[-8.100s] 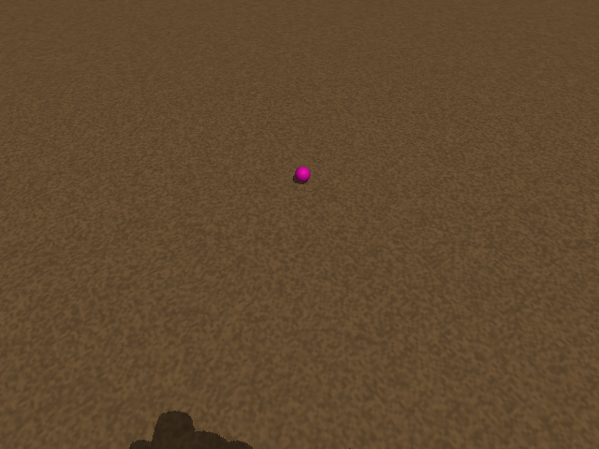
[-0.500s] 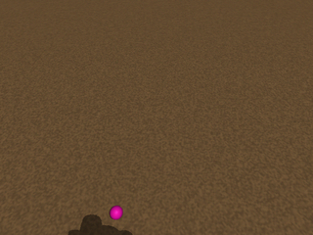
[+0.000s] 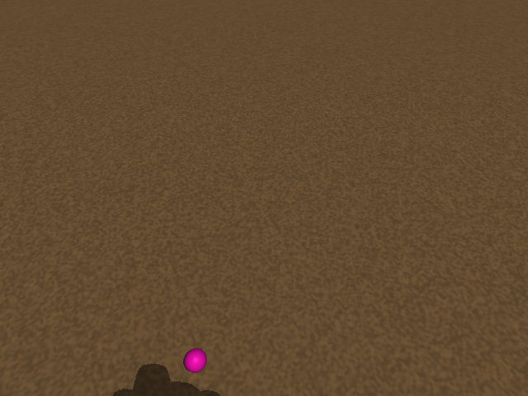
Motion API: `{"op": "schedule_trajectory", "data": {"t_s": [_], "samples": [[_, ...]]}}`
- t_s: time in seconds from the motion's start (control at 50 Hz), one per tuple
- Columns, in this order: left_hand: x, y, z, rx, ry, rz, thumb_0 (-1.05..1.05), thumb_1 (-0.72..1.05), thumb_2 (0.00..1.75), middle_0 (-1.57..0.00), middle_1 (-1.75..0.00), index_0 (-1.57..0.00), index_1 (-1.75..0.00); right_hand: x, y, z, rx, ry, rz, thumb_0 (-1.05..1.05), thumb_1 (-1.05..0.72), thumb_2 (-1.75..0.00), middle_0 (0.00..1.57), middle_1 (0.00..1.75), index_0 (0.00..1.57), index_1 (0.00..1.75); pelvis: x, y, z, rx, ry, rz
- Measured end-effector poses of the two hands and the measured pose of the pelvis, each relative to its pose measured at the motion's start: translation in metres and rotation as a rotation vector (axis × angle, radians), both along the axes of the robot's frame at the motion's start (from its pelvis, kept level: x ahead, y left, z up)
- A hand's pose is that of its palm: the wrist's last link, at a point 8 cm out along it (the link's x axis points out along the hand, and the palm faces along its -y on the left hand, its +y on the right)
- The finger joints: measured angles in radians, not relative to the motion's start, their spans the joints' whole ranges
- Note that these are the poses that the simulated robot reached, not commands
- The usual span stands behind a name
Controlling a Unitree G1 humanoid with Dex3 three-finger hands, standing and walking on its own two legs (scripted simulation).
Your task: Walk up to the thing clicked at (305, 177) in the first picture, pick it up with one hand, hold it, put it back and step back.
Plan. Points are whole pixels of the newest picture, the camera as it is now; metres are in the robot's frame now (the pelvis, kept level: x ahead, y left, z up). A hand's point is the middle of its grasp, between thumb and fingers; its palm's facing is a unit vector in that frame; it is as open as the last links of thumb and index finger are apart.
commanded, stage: walk up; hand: left
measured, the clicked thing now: (195, 360) +0.38 +0.26 -0.75
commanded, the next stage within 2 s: none
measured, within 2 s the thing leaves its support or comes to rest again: neither
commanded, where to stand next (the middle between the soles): -0.01 +0.03 m, yaw -1 degrees
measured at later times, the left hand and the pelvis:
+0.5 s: hand out of the picture +0.04 +0.32 -0.17, palm faces -0.04 -0.92 -0.39, open 7.4 cm; pelvis -0.06 +0.04 -0.02, yaw -1 degrees
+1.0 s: hand out of the picture +0.04 +0.27 -0.15, palm faces -0.08 -0.94 -0.33, open 7.4 cm; pelvis -0.07 +0.03 +0.00, yaw -4 degrees
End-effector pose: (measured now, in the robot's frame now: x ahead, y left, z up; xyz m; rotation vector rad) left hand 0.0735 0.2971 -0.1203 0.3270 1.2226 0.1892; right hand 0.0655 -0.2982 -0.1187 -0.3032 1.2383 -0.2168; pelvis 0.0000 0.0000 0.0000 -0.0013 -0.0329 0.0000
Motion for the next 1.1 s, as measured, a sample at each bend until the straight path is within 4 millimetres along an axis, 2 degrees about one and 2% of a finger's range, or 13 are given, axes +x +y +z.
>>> {"op": "schedule_trajectory", "data": {"t_s": [0.12, 0.24, 0.36, 0.44, 0.5, 0.6, 0.66, 0.74, 0.8, 0.9, 1.02, 1.1], "samples": [[-0.002, 0.008, 0.0, 0.018, -0.019, 0.009, 0.01, 0.9, 0.9, -0.2, -0.3, -0.21, -0.3, -0.002, -0.005, -0.001, -0.007, -0.004, -0.025, 0.0, -0.9, -0.9, 0.21, 0.3, 0.2, 0.3, -0.013, 0.004, -0.004, -0.001, -0.004, -0.004], [-0.008, 0.026, -0.001, 0.045, -0.036, -0.005, 0.01, 0.9, 0.9, -0.2, -0.3, -0.21, -0.3, -0.012, -0.006, -0.002, -0.034, -0.016, -0.029, 0.0, -0.9, -0.9, 0.21, 0.3, 0.2, 0.3, -0.032, 0.014, -0.011, -0.005, -0.007, -0.002], [-0.011, 0.053, -0.014, 0.047, -0.059, -0.019, 0.01, 0.9, 0.9, -0.2, -0.3, -0.21, -0.3, -0.04, 0.009, -0.003, -0.06, -0.011, -0.031, 0.0, -0.91, -0.9, 0.2, 0.3, 0.2, 0.3, -0.05, 0.037, -0.022, 0.001, -0.021, -0.008], [-0.019, 0.062, -0.015, 0.049, -0.052, -0.01, 0.01, 0.9, 0.9, -0.2, -0.3, -0.21, -0.3, -0.065, 0.023, 0.001, -0.059, 0.016, -0.033, 0.0, -0.91, -0.9, 0.21, 0.3, 0.2, 0.3, -0.059, 0.042, -0.019, -0.015, -0.017, -0.009], [-0.034, 0.064, -0.015, 0.042, -0.025, -0.013, 0.01, 0.9, 0.9, -0.2, -0.3, -0.21, -0.3, -0.076, 0.03, 0.003, -0.055, 0.023, -0.033, 0.0, -0.9, -0.9, 0.21, 0.3, 0.2, 0.3, -0.063, 0.044, -0.015, -0.017, -0.01, -0.024], [-0.064, 0.06, -0.016, 0.039, 0.057, -0.035, 0.01, 0.9, 0.9, -0.2, -0.3, -0.21, -0.3, -0.084, 0.032, -0.001, -0.04, -0.012, -0.035, 0.0, -0.9, -0.9, 0.21, 0.31, 0.2, 0.3, -0.068, 0.044, -0.017, -0.008, -0.009, -0.055], [-0.078, 0.054, -0.017, 0.047, 0.081, -0.039, 0.01, 0.9, 0.9, -0.2, -0.3, -0.21, -0.3, -0.085, 0.028, -0.009, -0.025, -0.031, -0.04, 0.0, -0.9, -0.9, 0.21, 0.31, 0.2, 0.3, -0.071, 0.04, -0.02, -0.006, -0.014, -0.076], [-0.089, 0.039, -0.01, 0.034, 0.086, -0.044, 0.01, 0.9, 0.9, -0.2, -0.3, -0.21, -0.3, -0.084, 0.03, -0.012, 0.011, -0.047, -0.054, 0.0, -0.9, -0.9, 0.21, 0.3, 0.2, 0.3, -0.073, 0.035, -0.015, -0.005, -0.029, -0.075], [-0.084, 0.03, -0.006, 0.016, 0.061, -0.045, 0.01, 0.9, 0.9, -0.2, -0.3, -0.21, -0.3, -0.082, 0.032, -0.013, 0.031, -0.061, -0.053, 0.0, -0.9, -0.9, 0.21, 0.3, 0.2, 0.3, -0.071, 0.033, -0.011, 0.002, -0.034, -0.071], [-0.062, 0.018, 0.0, -0.006, -0.015, -0.059, 0.01, 0.9, 0.9, -0.2, -0.3, -0.21, -0.3, -0.076, 0.033, -0.008, 0.043, -0.084, -0.05, 0.0, -0.9, -0.9, 0.21, 0.3, 0.2, 0.3, -0.069, 0.03, -0.006, 0.001, -0.038, -0.072], [-0.034, 0.013, 0.004, -0.018, -0.078, -0.081, 0.01, 0.9, 0.9, -0.2, -0.3, -0.21, -0.3, -0.074, 0.028, 0.0, 0.024, -0.092, -0.056, 0.0, -0.9, -0.9, 0.21, 0.3, 0.2, 0.3, -0.068, 0.028, -0.003, -0.001, -0.032, -0.076], [-0.023, 0.012, 0.005, -0.021, -0.087, -0.092, 0.01, 0.9, 0.9, -0.2, -0.3, -0.21, -0.3, -0.078, 0.023, 0.003, 0.006, -0.079, -0.068, 0.0, -0.9, -0.9, 0.21, 0.3, 0.2, 0.3, -0.067, 0.028, -0.002, -0.002, -0.025, -0.078]]}}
